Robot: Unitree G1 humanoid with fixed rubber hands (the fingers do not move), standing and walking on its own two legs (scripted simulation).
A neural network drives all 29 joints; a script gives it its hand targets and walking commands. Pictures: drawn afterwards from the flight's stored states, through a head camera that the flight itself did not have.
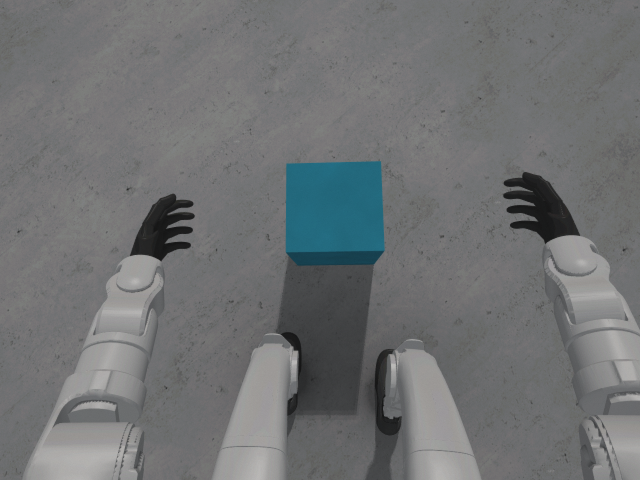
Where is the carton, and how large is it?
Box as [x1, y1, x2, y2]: [286, 161, 384, 265]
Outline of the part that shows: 380,161 286,164 286,252 298,265 373,264 384,250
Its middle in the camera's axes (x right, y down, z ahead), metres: +0.03 -0.04 +0.96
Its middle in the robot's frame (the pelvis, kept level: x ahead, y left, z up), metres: +0.51 +0.02 -0.55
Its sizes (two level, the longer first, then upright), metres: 0.210 0.200 0.250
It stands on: the floor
